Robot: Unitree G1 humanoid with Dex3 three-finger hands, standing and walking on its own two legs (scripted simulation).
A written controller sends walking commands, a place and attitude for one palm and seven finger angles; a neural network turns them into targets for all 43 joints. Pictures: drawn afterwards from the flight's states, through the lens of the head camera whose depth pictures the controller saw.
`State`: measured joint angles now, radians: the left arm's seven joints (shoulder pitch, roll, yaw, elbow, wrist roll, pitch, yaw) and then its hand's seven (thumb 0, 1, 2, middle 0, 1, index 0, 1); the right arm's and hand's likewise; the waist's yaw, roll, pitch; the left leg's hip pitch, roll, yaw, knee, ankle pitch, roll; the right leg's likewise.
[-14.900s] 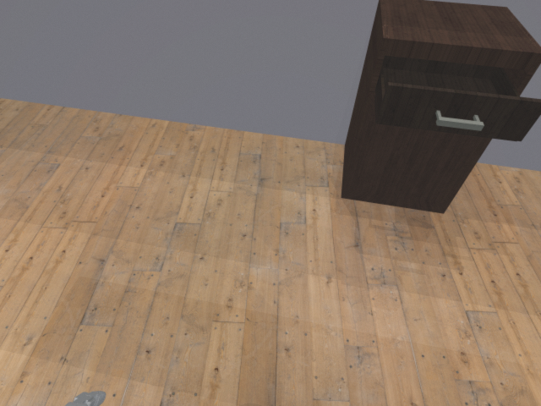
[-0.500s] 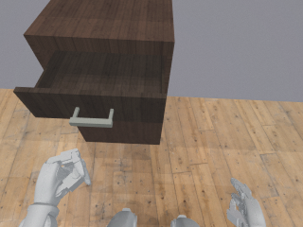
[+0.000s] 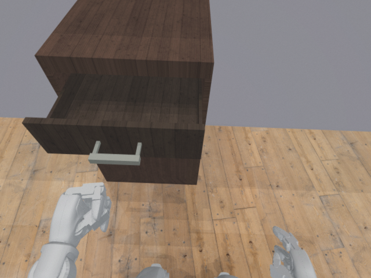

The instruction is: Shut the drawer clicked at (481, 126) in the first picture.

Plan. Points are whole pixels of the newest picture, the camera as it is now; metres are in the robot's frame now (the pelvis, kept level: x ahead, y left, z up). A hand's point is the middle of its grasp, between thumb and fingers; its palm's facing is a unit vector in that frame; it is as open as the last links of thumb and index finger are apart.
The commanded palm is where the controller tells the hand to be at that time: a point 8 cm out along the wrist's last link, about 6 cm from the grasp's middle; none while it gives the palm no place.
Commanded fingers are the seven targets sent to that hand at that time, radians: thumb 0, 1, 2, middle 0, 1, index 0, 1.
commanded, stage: raise the hand and make a fist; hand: left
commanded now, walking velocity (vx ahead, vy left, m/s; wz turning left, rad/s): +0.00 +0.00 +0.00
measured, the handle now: (116, 152) +0.43 +0.21 -0.04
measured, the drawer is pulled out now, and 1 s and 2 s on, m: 0.20 0.20 0.20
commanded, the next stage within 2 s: bring the fist close to the handle in 0.24 s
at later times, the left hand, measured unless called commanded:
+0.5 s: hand (106, 215) +0.23 +0.17 +0.04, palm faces +0.02 -1.00 -0.06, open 3.3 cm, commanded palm +0.22 +0.22 +0.05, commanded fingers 0.00 0.90 0.90 -1.40 -1.60 -1.40 -1.60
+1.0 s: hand (115, 203) +0.27 +0.17 -0.01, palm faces +0.00 -1.00 -0.05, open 3.3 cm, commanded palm +0.26 +0.22 +0.00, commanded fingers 0.00 0.90 0.90 -1.40 -1.60 -1.40 -1.60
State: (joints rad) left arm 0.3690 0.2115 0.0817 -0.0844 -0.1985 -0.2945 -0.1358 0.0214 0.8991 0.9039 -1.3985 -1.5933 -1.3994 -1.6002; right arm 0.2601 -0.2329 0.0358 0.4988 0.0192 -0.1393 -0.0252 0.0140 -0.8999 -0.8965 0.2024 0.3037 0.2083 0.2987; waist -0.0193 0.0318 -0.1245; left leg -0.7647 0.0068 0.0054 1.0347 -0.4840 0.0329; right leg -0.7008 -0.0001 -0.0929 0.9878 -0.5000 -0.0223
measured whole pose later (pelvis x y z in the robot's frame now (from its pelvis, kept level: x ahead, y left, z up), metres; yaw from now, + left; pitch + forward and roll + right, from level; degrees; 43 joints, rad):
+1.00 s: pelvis -0.02 -0.02 -0.04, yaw -1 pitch +18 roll -1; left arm 0.08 0.24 0.21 0.30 -0.25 -0.45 -0.24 0.02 0.90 0.90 -1.40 -1.60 -1.40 -1.60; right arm 0.23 -0.26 0.00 0.58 0.01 -0.14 -0.02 0.01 -0.90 -0.90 0.20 0.30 0.21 0.30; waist -0.03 0.02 -0.16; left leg -1.00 0.03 0.00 1.21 -0.52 0.01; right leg -0.95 0.01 -0.10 1.19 -0.55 -0.05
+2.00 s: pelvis -0.02 -0.01 -0.06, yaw -1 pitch +23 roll -2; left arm -0.16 0.25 0.19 0.46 -0.18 -0.47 -0.16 0.02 0.90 0.90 -1.40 -1.60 -1.40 -1.60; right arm 0.19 -0.26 0.01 0.57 0.00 -0.03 -0.01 0.01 -0.90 -0.90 0.20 0.30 0.21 0.30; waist -0.04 0.02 -0.18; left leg -1.18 0.03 0.00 1.33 -0.56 0.02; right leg -1.12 0.01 -0.10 1.30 -0.59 -0.04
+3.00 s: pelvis -0.05 +0.00 -0.08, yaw -3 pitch +27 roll -4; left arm -0.80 0.46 0.36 1.10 -0.10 -0.50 -0.21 -0.06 0.72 0.92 -1.40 -1.60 -1.40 -1.60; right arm 0.30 -0.28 0.05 0.65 -0.02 -0.01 -0.01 0.01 -0.90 -0.90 0.20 0.30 0.21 0.30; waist -0.15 0.03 -0.16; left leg -1.35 0.04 -0.01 1.40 -0.53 0.04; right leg -1.28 0.02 -0.11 1.34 -0.54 -0.03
